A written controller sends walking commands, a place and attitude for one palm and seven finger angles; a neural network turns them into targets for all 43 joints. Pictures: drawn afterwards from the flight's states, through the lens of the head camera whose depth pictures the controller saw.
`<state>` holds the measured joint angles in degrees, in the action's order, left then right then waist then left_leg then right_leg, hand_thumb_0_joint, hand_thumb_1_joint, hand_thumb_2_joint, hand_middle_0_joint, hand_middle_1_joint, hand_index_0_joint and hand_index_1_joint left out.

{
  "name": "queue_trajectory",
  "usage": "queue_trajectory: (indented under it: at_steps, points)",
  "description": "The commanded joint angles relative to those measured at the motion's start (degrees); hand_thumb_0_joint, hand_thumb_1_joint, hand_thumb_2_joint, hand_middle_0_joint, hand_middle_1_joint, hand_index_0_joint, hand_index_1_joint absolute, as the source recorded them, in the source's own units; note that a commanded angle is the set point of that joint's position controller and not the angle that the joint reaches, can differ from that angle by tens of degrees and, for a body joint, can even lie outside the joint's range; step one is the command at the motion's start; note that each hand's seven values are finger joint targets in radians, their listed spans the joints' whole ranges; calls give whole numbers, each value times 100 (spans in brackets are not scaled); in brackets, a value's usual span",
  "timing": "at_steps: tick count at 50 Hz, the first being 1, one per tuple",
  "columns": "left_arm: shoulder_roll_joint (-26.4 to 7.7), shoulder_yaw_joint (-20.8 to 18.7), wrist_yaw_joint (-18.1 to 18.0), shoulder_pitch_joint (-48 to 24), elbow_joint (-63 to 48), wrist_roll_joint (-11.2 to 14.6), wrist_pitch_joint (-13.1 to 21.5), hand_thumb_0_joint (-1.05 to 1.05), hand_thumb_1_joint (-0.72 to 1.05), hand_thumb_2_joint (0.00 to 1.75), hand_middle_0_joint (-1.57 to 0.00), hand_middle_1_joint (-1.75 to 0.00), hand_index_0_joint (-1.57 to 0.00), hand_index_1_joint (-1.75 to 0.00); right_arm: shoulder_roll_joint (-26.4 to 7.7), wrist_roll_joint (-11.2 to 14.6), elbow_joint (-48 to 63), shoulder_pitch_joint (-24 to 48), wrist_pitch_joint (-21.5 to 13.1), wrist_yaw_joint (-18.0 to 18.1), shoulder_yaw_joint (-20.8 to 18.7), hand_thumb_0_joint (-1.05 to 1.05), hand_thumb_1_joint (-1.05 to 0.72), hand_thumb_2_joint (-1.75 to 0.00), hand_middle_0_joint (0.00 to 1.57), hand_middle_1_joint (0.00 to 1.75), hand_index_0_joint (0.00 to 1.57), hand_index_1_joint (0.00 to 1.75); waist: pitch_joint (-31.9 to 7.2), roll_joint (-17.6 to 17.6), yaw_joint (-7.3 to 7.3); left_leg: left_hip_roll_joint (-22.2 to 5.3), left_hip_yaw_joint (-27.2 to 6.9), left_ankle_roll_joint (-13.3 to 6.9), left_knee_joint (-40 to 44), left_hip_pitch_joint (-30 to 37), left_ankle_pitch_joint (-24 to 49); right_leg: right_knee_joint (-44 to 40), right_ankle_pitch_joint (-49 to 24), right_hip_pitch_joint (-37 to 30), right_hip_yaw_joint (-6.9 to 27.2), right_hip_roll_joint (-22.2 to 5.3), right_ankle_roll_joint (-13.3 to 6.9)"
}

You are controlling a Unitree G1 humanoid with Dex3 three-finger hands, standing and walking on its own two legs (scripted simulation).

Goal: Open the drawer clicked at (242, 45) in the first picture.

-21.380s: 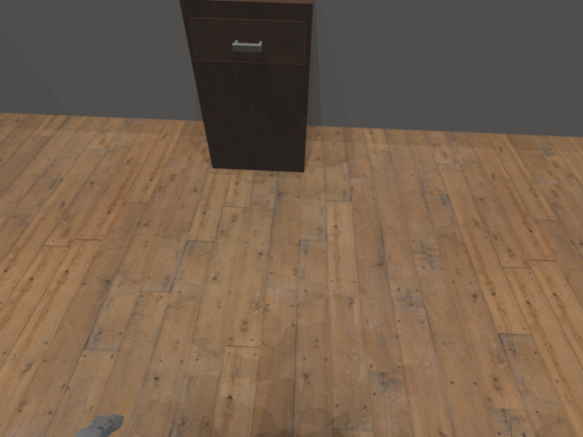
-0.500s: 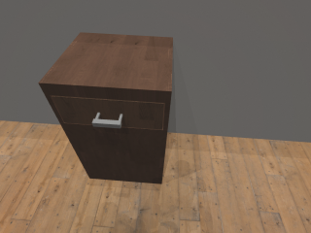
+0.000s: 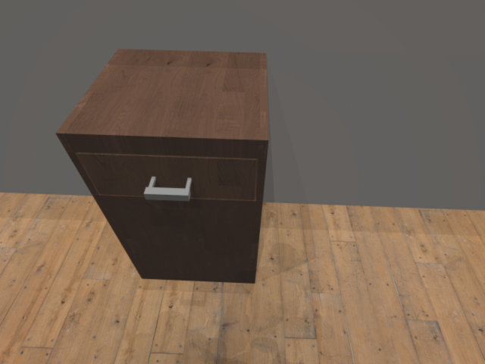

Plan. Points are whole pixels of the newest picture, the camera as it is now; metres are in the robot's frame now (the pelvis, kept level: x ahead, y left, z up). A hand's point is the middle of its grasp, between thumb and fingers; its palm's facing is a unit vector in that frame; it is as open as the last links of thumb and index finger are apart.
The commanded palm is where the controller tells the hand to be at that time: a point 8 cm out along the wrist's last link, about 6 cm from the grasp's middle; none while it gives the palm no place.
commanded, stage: look again from close up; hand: left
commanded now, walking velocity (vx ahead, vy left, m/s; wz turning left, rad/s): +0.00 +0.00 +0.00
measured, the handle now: (169, 187) +0.54 +0.23 -0.11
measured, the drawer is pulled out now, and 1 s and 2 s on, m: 0.00 0.00 0.00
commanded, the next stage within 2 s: shuffle to correct the standing spot in 0.46 s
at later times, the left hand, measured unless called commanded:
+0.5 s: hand out of the picture -0.05 +0.20 -0.18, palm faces +0.02 -0.99 -0.17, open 16.4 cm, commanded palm none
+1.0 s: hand out of the picture -0.05 +0.17 -0.19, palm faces +0.11 -0.99 -0.12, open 16.3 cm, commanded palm none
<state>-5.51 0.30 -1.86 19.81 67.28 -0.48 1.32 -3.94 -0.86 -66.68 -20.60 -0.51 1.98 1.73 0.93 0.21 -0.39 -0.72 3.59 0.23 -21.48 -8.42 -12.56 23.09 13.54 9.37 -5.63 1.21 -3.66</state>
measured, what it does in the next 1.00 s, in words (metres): stands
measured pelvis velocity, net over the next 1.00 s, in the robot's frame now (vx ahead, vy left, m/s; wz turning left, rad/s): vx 0.01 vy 0.03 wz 0.02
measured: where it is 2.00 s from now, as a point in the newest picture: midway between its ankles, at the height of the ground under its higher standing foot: outside the picture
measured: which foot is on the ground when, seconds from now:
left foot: down 0.00-1.00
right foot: down 0.00-1.00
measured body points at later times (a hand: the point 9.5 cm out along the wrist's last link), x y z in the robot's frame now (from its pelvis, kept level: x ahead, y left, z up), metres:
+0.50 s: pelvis -0.02 +0.03 -0.01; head -0.03 +0.04 +0.44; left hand -0.05 +0.25 -0.17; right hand -0.03 -0.18 -0.16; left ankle -0.01 +0.12 -0.74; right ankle -0.01 -0.07 -0.74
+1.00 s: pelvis +0.01 +0.03 -0.01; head +0.01 +0.04 +0.44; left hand -0.05 +0.22 -0.18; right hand +0.00 -0.19 -0.16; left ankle +0.00 +0.12 -0.73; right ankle -0.01 -0.07 -0.74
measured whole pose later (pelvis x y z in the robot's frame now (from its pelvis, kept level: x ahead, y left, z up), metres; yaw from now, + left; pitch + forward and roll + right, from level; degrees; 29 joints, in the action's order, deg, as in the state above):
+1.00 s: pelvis +0.01 +0.03 -0.01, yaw +1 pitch +0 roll -1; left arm -6.1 -1.6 -1.3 25.7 62.5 -1.5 2.4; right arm -7.3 -1.5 -62.4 -21.0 -0.8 0.3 -0.4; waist -0.5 0.8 -1.0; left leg -0.7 3.9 -3.1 -39.3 -17.0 -23.7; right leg 30.1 18.6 11.4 -5.9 0.7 -2.4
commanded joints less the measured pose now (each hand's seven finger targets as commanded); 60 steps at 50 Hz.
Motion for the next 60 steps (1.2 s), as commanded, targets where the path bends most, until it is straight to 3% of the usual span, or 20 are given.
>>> queue_trajectory:
  at_steps: [1,2,4,8,11,18,28,32,36,41,45,47,49,51,52,53,54,56,57,60]
  points:
    - [-912,-7,-210,669,-72,-59,281,0,-50,30,-15,-30,-15,-30,-700,100,694,266,-103,-99,-95,0,-90,-90,20,30,20,30,518,126,80,-407,-207,12,-849,-684,-5,-316,-3588,223,1170,-1359,180]
    - [-778,-47,-195,583,-266,-44,247,0,-50,30,-15,-30,-15,-30,-444,27,662,-236,-60,-46,-105,0,-90,-90,20,30,20,30,40,135,179,-267,-271,-114,-850,-571,-390,-200,-3089,-129,1217,-1383,80]
    - [-694,-23,-157,395,-336,-14,243,0,-50,30,-15,-30,-15,-30,-544,15,558,-421,-91,-47,-122,0,-90,-90,20,30,20,30,-633,242,236,-306,-307,-158,-720,-349,37,-45,-2360,-308,1006,-1155,-85]
    - [-535,-3,-119,287,-423,-14,124,0,-50,30,-15,-30,-15,-30,-700,8,567,-288,-100,-20,-112,0,-90,-90,20,30,20,30,158,-42,140,-513,-490,-233,-440,-552,711,94,-1219,190,760,-795,-15]
    - [-567,18,-96,363,-422,-18,70,0,-50,30,-15,-30,-15,-30,-775,12,597,-253,-85,-21,-97,0,-90,-90,20,30,20,30,517,-59,99,-519,-543,-251,-262,-706,521,15,-644,378,751,-732,11]
    - [-654,38,-54,404,-502,-8,-5,0,-50,30,-15,-30,-15,-30,-920,8,621,-179,-72,-28,-82,0,-90,-90,20,30,20,30,685,-91,35,-523,-666,-296,112,-896,-119,-85,-68,364,754,-685,65]
    - [-610,10,-33,485,-560,-37,-42,0,-50,30,-15,-30,-15,-30,-1003,-1,587,-159,-85,-37,-106,0,-90,-90,20,30,20,30,503,-146,-15,-597,-860,-343,541,-1027,-808,-25,-103,136,632,-667,126]
    - [-544,-35,23,576,-577,-117,-78,0,-50,30,-15,-30,-15,-30,-1158,-45,549,-245,-26,-46,-206,0,-90,-90,20,30,20,30,582,-264,2,-774,-1152,-504,897,-1201,-2472,344,1063,397,371,-445,111]
    - [-492,-92,80,736,-629,-161,-72,0,-50,30,-15,-30,-15,-30,-1176,-56,625,-163,-9,-64,-281,0,-90,-90,20,30,20,30,839,-176,-81,-862,-1305,-667,923,-1602,-2935,500,1228,446,360,-353,69]
    - [-530,-171,95,918,-633,-111,28,0,-50,30,-15,-30,-15,-30,-918,-50,676,-215,-89,-77,-262,0,-90,-90,20,30,20,30,912,135,-64,-434,-802,-567,136,-1626,-2135,0,1556,491,1014,-639,-149]
    - [-830,-295,42,1236,-544,-71,122,0,-50,30,-15,-30,-15,-30,-624,-47,765,-149,-176,-114,-225,0,-90,-90,20,30,20,30,644,1003,-138,84,80,-369,-1588,-1989,-1136,-939,1883,-38,2291,-1531,-622]
    - [-873,-352,-8,1334,-535,-95,157,0,-50,30,-15,-30,-15,-30,-629,-48,902,114,-189,-149,-237,0,-90,-90,20,30,20,30,742,928,-207,-30,43,-369,-2160,-2367,-1344,-1191,1407,-226,2593,-1885,-912]
    - [-798,-343,-34,1091,-569,-128,170,0,-50,30,-15,-30,-15,-30,-543,-26,891,151,-224,-150,-212,0,-90,-90,20,30,20,30,710,503,-63,-131,-57,-333,-1568,-1909,-1258,-764,-293,-87,2055,-1811,-903]
    - [-651,-284,-32,724,-630,-89,125,0,-50,30,-15,-30,-15,-30,-405,19,541,-460,-273,-104,-145,0,-90,-90,20,30,20,30,330,77,181,-69,-39,-258,-198,-457,113,212,-1506,283,986,-1135,-414]
    - [-449,-208,-17,746,-617,-50,109,0,-50,30,-15,-30,-15,-30,-654,9,390,-735,-331,-44,-168,0,-90,-90,20,30,20,30,61,-600,197,-577,-622,-407,-145,176,1840,876,-1353,612,536,-665,-70]
    - [-270,-143,-32,918,-558,1,105,0,-50,30,-15,-30,-15,-30,-944,-3,362,-788,-322,46,-190,0,-90,-90,20,30,20,30,-243,-1101,95,-1260,-1148,-753,-240,520,3702,1004,-322,776,222,-426,194]
    - [-205,-109,-77,968,-489,-1,72,0,-50,30,-15,-30,-15,-30,-981,9,399,-551,-248,79,-185,0,-90,-90,20,30,20,30,-215,-898,-28,-1496,-1062,-945,-264,357,4293,822,729,589,275,-395,272]
    - [-231,-73,-90,970,-357,-27,-4,0,-50,30,-15,-30,-15,-30,-862,50,483,-33,-199,104,-146,0,-90,-90,20,30,20,30,387,-672,-141,-1125,-811,-747,-227,-214,3695,207,-161,313,426,-543,310]
    - [-278,-54,-93,953,-344,-34,1,0,-50,30,-15,-30,-15,-30,-810,61,526,-56,-191,117,-140,0,-90,-90,20,30,20,30,473,-397,-81,-940,-675,-606,-291,-188,3708,81,-845,269,544,-619,283]
    - [-456,-106,-130,806,-445,-18,-46,0,-50,30,-15,-30,-15,-30,-919,67,529,-169,-159,150,-214,0,-90,-90,20,30,20,30,33,-138,26,-872,-580,-467,-427,374,4302,290,-1626,175,572,-692,284]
